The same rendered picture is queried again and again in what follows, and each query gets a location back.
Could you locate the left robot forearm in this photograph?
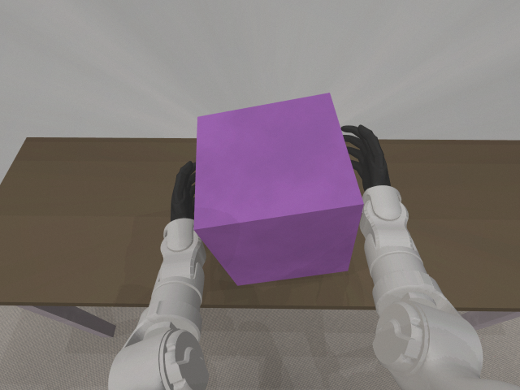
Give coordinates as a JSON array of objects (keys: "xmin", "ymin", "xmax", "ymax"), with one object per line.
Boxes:
[{"xmin": 108, "ymin": 219, "xmax": 206, "ymax": 390}]

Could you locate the table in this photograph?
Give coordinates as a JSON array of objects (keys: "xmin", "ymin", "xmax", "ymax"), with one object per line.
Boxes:
[{"xmin": 0, "ymin": 137, "xmax": 520, "ymax": 337}]

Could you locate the right robot upper arm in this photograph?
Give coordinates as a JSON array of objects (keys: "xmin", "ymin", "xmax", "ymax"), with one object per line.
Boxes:
[{"xmin": 373, "ymin": 300, "xmax": 520, "ymax": 390}]

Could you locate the left robot upper arm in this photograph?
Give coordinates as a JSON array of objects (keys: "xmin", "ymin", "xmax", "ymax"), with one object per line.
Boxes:
[{"xmin": 109, "ymin": 328, "xmax": 209, "ymax": 390}]

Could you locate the robot left hand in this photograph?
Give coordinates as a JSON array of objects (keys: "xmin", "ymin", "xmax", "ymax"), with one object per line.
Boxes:
[{"xmin": 171, "ymin": 161, "xmax": 196, "ymax": 221}]

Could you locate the robot right hand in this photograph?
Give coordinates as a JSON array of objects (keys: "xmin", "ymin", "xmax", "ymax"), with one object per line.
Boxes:
[{"xmin": 341, "ymin": 124, "xmax": 391, "ymax": 191}]

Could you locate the right robot forearm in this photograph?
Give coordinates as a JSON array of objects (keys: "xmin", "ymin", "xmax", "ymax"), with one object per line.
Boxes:
[{"xmin": 360, "ymin": 185, "xmax": 482, "ymax": 346}]

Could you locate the carton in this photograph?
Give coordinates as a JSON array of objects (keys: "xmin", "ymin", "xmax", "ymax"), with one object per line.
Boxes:
[{"xmin": 193, "ymin": 93, "xmax": 364, "ymax": 286}]

